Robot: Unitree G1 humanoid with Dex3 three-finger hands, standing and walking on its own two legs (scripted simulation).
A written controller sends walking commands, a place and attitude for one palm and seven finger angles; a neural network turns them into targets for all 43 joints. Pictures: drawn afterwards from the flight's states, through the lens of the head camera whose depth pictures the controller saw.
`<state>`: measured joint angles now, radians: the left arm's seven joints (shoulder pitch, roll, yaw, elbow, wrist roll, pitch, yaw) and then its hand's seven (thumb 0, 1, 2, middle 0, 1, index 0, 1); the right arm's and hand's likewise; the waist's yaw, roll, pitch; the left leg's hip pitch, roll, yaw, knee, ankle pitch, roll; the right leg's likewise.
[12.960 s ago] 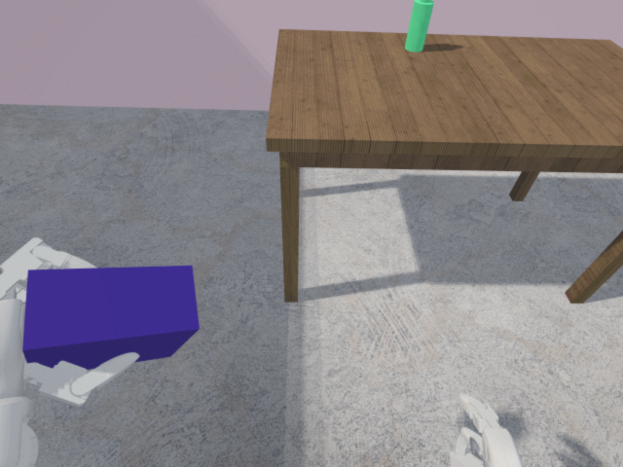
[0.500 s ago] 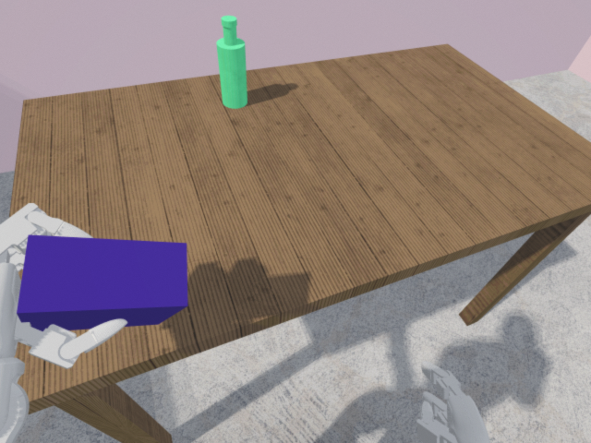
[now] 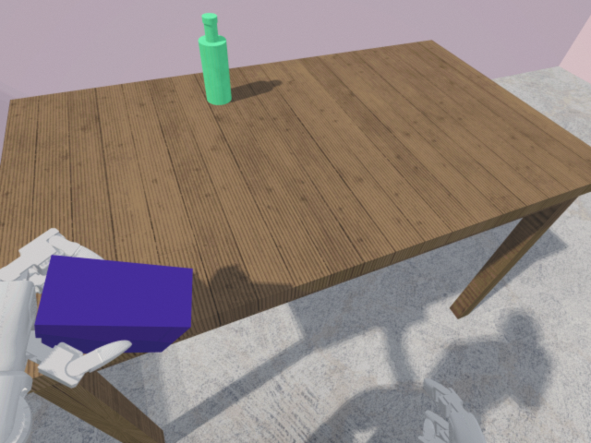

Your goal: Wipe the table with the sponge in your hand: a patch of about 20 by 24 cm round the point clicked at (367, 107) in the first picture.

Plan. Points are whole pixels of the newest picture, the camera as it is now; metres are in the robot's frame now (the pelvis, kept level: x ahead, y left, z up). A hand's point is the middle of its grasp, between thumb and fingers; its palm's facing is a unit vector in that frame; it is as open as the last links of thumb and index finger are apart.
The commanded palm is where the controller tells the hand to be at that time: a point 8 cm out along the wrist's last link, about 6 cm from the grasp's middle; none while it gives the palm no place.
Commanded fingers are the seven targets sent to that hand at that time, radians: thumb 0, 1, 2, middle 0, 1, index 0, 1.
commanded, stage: come to a stop and stand still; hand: left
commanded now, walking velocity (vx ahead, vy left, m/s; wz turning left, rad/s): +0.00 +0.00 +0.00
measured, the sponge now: (137, 312) +0.23 +0.20 +0.10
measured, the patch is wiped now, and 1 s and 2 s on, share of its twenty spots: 0.00 0.00 0.00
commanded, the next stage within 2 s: look again from close up in 0.18 s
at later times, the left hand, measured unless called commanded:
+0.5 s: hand (67, 278) +0.24 +0.26 +0.15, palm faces +0.36 -0.85 -0.38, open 10.6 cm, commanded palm +0.17 +0.30 +0.18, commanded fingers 0.00 0.10 1.30 -1.20 -1.60 -1.20 -1.60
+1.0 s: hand out of the picture +0.26 +0.32 +0.19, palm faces +0.49 -0.77 -0.41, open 10.6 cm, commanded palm +0.17 +0.31 +0.18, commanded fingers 0.00 0.10 1.30 -1.20 -1.60 -1.20 -1.60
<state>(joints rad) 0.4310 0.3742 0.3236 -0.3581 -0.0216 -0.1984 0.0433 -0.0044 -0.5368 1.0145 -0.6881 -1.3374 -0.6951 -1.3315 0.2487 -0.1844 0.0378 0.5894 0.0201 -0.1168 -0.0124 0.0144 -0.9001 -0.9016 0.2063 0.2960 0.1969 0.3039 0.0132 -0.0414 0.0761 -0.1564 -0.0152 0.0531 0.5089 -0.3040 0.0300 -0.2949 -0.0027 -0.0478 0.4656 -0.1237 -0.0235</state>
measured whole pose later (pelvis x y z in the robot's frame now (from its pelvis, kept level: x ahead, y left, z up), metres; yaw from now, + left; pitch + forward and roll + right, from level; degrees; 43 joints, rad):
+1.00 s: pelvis +0.01 +0.03 +0.00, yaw +1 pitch -3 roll +0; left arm 0.13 0.48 0.44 -0.31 0.01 -0.24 0.07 -0.01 -0.54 1.02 -0.69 -1.33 -0.70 -1.32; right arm 0.21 -0.18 0.03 0.57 0.00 -0.17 0.02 0.01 -0.90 -0.90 0.20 0.30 0.20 0.30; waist 0.08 -0.07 0.12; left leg -0.15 -0.05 0.05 0.53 -0.33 0.06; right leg -0.30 -0.04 -0.04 0.53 -0.16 -0.02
